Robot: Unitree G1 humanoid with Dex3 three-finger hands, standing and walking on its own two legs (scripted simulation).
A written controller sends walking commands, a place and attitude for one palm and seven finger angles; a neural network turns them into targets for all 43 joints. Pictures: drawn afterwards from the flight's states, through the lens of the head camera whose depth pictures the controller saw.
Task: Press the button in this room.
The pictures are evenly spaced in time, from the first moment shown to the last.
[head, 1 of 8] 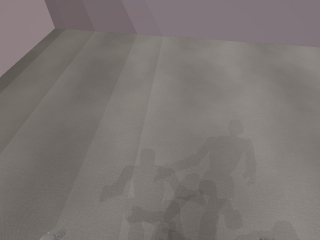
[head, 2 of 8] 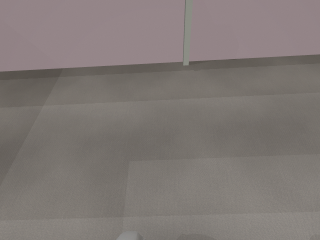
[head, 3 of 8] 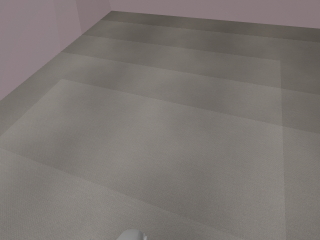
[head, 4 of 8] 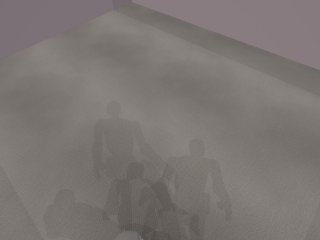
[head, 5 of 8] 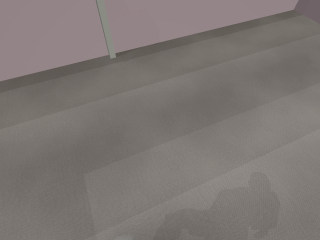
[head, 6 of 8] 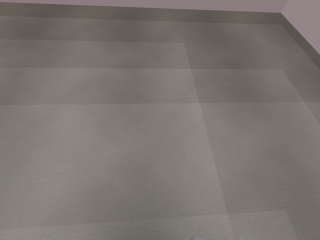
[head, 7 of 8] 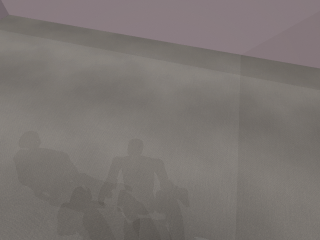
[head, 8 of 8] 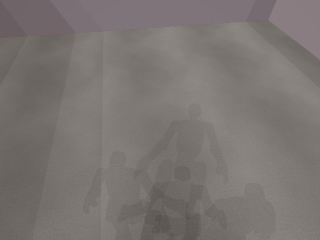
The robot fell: no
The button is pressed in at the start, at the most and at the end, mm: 0 0 0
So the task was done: no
